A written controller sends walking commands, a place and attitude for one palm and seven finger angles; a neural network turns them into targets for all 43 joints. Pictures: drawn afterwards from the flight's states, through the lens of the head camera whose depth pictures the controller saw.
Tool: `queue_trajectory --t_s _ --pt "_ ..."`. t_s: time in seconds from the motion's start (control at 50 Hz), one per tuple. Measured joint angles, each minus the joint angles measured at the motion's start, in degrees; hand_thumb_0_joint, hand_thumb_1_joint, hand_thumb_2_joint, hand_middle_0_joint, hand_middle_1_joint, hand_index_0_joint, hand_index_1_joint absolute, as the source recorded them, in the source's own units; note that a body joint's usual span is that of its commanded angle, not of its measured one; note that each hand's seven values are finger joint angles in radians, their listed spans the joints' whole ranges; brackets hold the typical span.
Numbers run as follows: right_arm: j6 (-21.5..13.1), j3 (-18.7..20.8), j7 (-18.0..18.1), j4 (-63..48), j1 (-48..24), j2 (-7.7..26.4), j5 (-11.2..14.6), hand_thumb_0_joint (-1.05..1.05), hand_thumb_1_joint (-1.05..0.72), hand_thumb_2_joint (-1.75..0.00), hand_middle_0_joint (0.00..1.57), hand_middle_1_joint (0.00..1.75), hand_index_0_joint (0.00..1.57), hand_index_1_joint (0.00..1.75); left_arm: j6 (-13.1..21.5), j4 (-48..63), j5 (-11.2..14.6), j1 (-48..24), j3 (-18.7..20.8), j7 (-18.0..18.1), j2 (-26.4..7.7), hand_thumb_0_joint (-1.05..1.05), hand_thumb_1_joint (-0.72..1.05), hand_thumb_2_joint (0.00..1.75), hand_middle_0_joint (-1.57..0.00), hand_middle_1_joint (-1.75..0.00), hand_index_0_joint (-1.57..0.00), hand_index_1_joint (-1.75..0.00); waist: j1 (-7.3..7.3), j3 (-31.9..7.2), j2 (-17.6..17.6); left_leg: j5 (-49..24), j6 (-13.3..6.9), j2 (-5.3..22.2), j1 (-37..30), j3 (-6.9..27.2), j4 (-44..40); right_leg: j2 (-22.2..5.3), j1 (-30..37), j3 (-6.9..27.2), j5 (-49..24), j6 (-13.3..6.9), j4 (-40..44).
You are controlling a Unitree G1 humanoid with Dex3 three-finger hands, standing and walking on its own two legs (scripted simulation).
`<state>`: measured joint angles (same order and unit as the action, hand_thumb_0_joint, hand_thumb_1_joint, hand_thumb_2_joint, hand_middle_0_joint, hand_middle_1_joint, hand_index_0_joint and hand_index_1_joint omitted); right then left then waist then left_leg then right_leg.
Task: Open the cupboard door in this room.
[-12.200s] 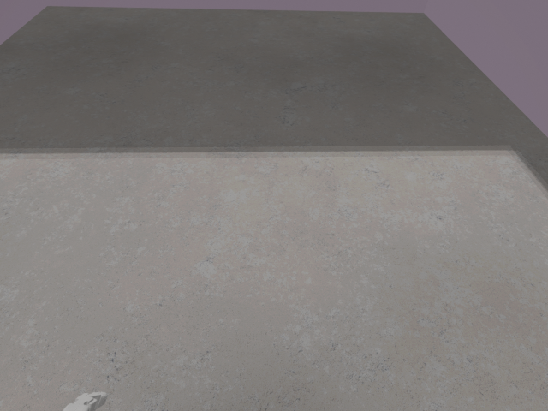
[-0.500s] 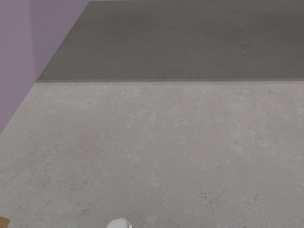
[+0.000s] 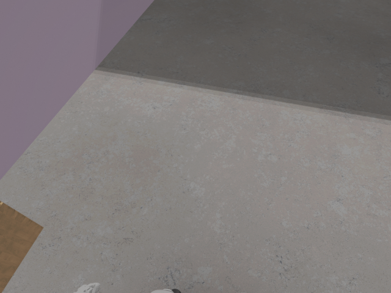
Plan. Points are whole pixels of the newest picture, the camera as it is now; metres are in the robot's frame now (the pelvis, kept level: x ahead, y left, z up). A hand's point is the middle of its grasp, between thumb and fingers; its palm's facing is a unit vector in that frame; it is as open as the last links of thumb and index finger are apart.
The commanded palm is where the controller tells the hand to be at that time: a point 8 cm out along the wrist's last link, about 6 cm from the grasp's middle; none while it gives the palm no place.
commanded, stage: turn to face it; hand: left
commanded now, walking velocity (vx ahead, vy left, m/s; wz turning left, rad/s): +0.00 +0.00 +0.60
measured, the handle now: out of the picture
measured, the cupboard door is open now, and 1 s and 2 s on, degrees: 0 0 0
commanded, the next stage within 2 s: none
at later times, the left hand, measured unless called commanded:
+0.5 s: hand out of the picture -0.05 +0.22 -0.19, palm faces +0.37 -0.90 -0.23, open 7.4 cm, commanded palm none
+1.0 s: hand out of the picture -0.02 +0.20 -0.14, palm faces +0.57 -0.77 -0.29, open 7.4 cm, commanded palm none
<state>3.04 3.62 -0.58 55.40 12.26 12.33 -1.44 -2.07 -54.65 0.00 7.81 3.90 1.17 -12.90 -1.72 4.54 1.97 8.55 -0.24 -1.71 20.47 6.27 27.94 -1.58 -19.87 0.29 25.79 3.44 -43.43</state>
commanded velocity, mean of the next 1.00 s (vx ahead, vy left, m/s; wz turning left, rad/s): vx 0.00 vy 0.00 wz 0.60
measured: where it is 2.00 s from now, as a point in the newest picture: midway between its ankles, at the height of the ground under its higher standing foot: outside the picture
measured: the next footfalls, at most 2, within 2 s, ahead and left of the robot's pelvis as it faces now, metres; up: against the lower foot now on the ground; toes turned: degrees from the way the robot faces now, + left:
right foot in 0.06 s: +0.03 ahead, -0.15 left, +0.00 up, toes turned +2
left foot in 0.46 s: -0.04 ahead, +0.11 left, +0.00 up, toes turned +25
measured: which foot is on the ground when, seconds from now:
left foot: down 0.00-0.06, up 0.08-0.44, down 0.46-0.92, up 0.94-1.00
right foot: up 0.00-0.04, down 0.06-0.46, up 0.48-0.88, down 0.90-1.00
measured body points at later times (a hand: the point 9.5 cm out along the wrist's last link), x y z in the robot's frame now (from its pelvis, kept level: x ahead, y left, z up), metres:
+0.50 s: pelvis -0.03 +0.00 -0.01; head +0.02 +0.05 +0.43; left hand -0.07 +0.26 -0.17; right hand +0.18 -0.22 -0.13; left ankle -0.07 +0.09 -0.74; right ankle -0.01 -0.15 -0.72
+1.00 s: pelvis +0.00 -0.04 -0.01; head +0.04 -0.04 +0.44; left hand -0.05 +0.24 -0.12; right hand +0.20 -0.22 -0.16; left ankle -0.09 +0.06 -0.68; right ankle +0.06 -0.12 -0.74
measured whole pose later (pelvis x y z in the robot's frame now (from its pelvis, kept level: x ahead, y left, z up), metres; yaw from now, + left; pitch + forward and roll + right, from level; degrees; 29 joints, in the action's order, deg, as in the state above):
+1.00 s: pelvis +0.00 -0.04 -0.01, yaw +38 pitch +0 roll +1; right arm 4.7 5.3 -1.2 53.6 11.6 15.6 -0.9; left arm -0.2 -48.3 -0.6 7.6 1.5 0.9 -11.5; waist -2.1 4.6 3.1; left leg 26.8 1.8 -3.4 25.1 4.6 56.8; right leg -2.7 -15.3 -5.7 17.7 -1.1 -33.5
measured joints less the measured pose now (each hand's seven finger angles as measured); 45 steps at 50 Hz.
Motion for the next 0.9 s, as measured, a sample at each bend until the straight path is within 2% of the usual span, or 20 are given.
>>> queue_trajectory --t_s 0.04,0.06,0.08,0.12,0.14,0.18,0.22,0.28,0.36,0.4,0.44,0.46,0.48,0.52,0.56,0.62,0.7,0.78,0.86,0.9 --pt "0.57 0.61 -0.21 -0.56 0.17 0.80 0.12 0.01 -0.91 -0.90 0.20 0.30 0.21 0.30 0.53 1.27 0.04 -0.38 -0.09 -0.08 -0.21 0.00 0.91 0.90 -0.20 -0.29 -0.20 -0.30 -0.07 -0.41 0.30 0.07 1.00 -0.58 1.38 1.61 1.42 0.38 3.18 -0.55 -3.92 -0.18 7.71" --pt "0.88 0.94 -0.32 -0.98 0.39 1.20 0.28 0.01 -0.91 -0.90 0.20 0.30 0.21 0.30 0.95 2.02 -0.13 -0.20 -0.14 -0.08 -0.37 0.00 0.91 0.90 -0.20 -0.30 -0.20 -0.30 0.11 -0.89 0.18 0.77 1.33 -1.06 2.58 2.04 3.09 0.20 4.72 -0.83 -5.92 -0.98 11.91" --pt "1.24 1.37 -0.33 -1.06 0.11 1.82 0.38 0.01 -0.91 -0.90 0.20 0.30 0.21 0.30 1.23 2.36 -0.49 -0.24 -0.17 0.02 -0.06 0.00 0.91 0.90 -0.20 -0.30 -0.20 -0.30 0.27 -0.68 0.72 5.16 1.60 -1.07 4.01 2.13 6.63 0.34 4.69 -1.51 -7.60 -1.91 11.80" --pt "1.99 2.02 -0.43 -1.18 -0.23 2.90 0.20 0.01 -0.91 -0.90 0.20 0.30 0.20 0.30 1.19 2.94 -0.77 0.30 -0.55 0.16 0.61 0.00 0.91 0.90 -0.20 -0.30 -0.20 -0.30 0.32 -0.65 0.86 13.50 1.75 -1.30 7.63 -0.28 17.91 -0.52 5.13 -2.99 -7.90 -2.98 10.96" --pt "2.24 2.24 -0.55 -1.28 -0.44 3.38 0.13 0.01 -0.91 -0.90 0.20 0.30 0.20 0.30 1.10 3.08 -0.82 0.77 -0.70 0.21 0.90 0.00 0.90 0.90 -0.20 -0.30 -0.20 -0.30 0.38 -0.71 0.64 14.92 1.88 -1.14 9.23 -1.80 23.83 -1.13 5.71 -3.54 -7.92 -3.18 11.35" --pt "2.29 2.49 -0.89 -1.74 -0.92 4.17 0.07 0.01 -0.91 -0.90 0.20 0.30 0.20 0.30 0.93 3.02 -0.99 1.55 -1.06 0.17 1.29 0.00 0.90 0.90 -0.20 -0.30 -0.20 -0.30 0.12 -0.66 0.22 14.49 2.55 -0.05 11.21 -4.45 32.75 -2.21 6.92 -4.78 -8.21 -3.22 12.51" --pt "2.13 2.49 -1.12 -2.23 -1.24 4.52 0.19 0.01 -0.91 -0.90 0.19 0.30 0.20 0.30 0.90 2.87 -1.14 1.97 -1.42 0.06 1.48 0.00 0.90 0.90 -0.20 -0.30 -0.20 -0.30 -0.22 -0.49 -0.44 13.77 3.34 1.29 11.28 -6.27 36.22 -3.30 7.77 -6.28 -8.38 -3.16 13.24" --pt "2.22 2.17 -1.31 -2.47 -1.88 4.50 0.35 0.01 -0.91 -0.90 0.19 0.30 0.20 0.30 1.10 3.01 -1.30 2.36 -1.94 -0.17 1.58 0.00 0.90 0.90 -0.20 -0.30 -0.20 -0.30 -0.12 -0.11 -1.53 14.28 4.22 2.98 8.97 -7.83 34.01 -4.73 8.26 -8.70 -8.24 -2.98 13.52" --pt "2.25 1.26 -1.46 -2.40 -3.48 4.00 0.64 0.01 -0.91 -0.90 0.19 0.30 0.20 0.30 1.36 3.34 -1.48 2.85 -2.22 -0.48 1.18 0.00 0.90 0.90 -0.20 -0.30 -0.21 -0.30 1.03 0.73 -2.90 16.48 4.36 4.13 3.92 -9.32 24.71 -6.41 7.67 -11.79 -7.44 -2.32 12.31" --pt "1.90 0.74 -1.47 -2.67 -4.39 3.62 0.81 0.01 -0.91 -0.90 0.19 0.30 0.20 0.30 1.32 3.28 -1.47 3.22 -2.06 -0.58 0.59 0.00 0.90 0.90 -0.20 -0.30 -0.21 -0.30 1.69 1.13 -3.58 16.27 4.01 4.21 0.85 -10.25 18.48 -7.32 7.05 -13.27 -6.67 -1.69 10.90" --pt "1.22 0.28 -1.56 -3.36 -5.03 3.38 0.88 0.01 -0.91 -0.90 0.19 0.30 0.20 0.30 1.11 3.03 -1.23 3.89 -1.72 -0.69 -0.27 0.00 0.90 0.90 -0.20 -0.30 -0.21 -0.30 2.05 1.15 -4.13 11.56 3.39 4.06 -3.09 -11.37 9.60 -8.38 5.96 -14.72 -5.21 -0.70 8.19" --pt "0.59 0.14 -1.61 -3.76 -5.31 3.27 0.79 0.01 -0.91 -0.90 0.19 0.30 0.20 0.30 0.83 2.94 -0.98 4.33 -1.39 -0.78 -0.83 0.00 0.90 0.90 -0.20 -0.30 -0.21 -0.30 2.16 0.98 -4.48 9.57 2.01 3.79 -4.19 -11.45 6.64 -9.08 4.49 -14.75 -4.24 -0.21 5.32" --pt "0.02 0.03 -1.56 -3.98 -5.88 2.70 0.77 0.01 -0.91 -0.90 0.19 0.30 0.20 0.30 0.28 2.57 -0.80 4.25 -1.00 -0.75 -1.68 0.00 0.90 0.90 -0.20 -0.30 -0.21 -0.30 2.41 1.40 -5.53 10.29 0.55 3.02 -3.54 -11.42 7.56 -9.43 2.43 -12.77 -0.15 0.44 0.73" --pt "-1.01 -0.46 -1.22 -4.47 -6.33 1.79 0.83 0.01 -0.91 -0.90 0.19 0.30 0.20 0.30 -1.17 1.64 -0.73 3.98 -0.44 -0.36 -2.86 0.00 0.90 0.90 -0.20 -0.30 -0.21 -0.30 2.71 1.81 -5.95 11.65 -1.26 2.70 -2.97 -10.63 8.63 -7.49 -1.99 -8.13 5.41 1.20 -9.75" --pt "-1.46 -0.74 -0.65 -4.81 -5.95 1.14 0.72 0.01 -0.91 -0.90 0.20 0.30 0.20 0.30 -1.82 0.90 -0.59 3.53 0.05 -0.29 -3.47 0.00 0.90 0.90 -0.20 -0.30 -0.20 -0.30 2.52 1.75 -5.33 11.00 -1.72 2.71 -3.52 -9.19 7.07 -5.57 -5.31 -5.60 4.69 1.72 -17.12" --pt "-1.46 -1.10 -0.28 -4.62 -5.09 0.52 0.64 0.00 -0.90 -0.90 0.20 0.30 0.20 0.30 -1.59 1.23 -0.52 2.74 0.44 -0.61 -3.93 0.00 0.91 0.90 -0.20 -0.30 -0.20 -0.30 2.49 1.62 -4.61 8.63 -1.71 2.17 -5.05 -7.28 3.36 -4.30 -7.90 -3.43 0.61 2.34 -20.46" --pt "-1.13 -1.21 -0.37 -3.97 -3.80 0.15 0.58 0.00 -0.90 -0.90 0.20 0.30 0.21 0.30 -1.19 2.56 -0.39 1.48 0.32 -0.68 -3.81 0.00 0.91 0.90 -0.20 -0.29 -0.20 -0.30 2.27 1.17 -3.80 6.82 -1.82 1.14 -6.28 -4.98 0.56 -3.46 -7.99 -1.58 -1.41 2.91 -16.73" --pt "-0.71 -0.83 -0.48 -3.51 -2.54 0.09 0.39 0.00 -0.90 -0.90 0.20 0.30 0.21 0.30 -1.03 3.63 -0.26 -0.28 0.00 -0.57 -3.05 0.00 0.91 0.90 -0.20 -0.29 -0.20 -0.30 1.30 0.80 -3.08 6.38 -1.38 0.03 -6.31 -2.60 0.38 -2.41 -6.05 -0.64 -0.91 2.85 -10.53" --pt "-0.04 -0.16 -0.44 -3.02 -1.52 0.69 0.24 0.01 -0.90 -0.90 0.20 0.30 0.21 0.30 -0.36 4.86 0.09 -1.73 -0.69 -0.48 -1.70 0.00 0.91 0.90 -0.20 -0.29 -0.20 -0.30 0.13 0.50 -1.74 6.85 -0.31 -0.92 -5.26 0.09 2.19 -0.58 -1.61 -0.87 -1.69 2.09 -0.41" --pt "0.34 0.25 -0.42 -2.87 -0.84 1.19 0.44 0.01 -0.90 -0.90 0.20 0.30 0.21 0.30 0.49 5.75 0.13 -1.64 -1.17 -0.55 -1.13 0.00 0.91 0.90 -0.20 -0.30 -0.20 -0.30 -0.03 -0.10 -1.22 7.78 0.55 -1.66 -3.93 1.31 4.44 -0.02 2.33 -1.63 -6.89 1.62 8.47"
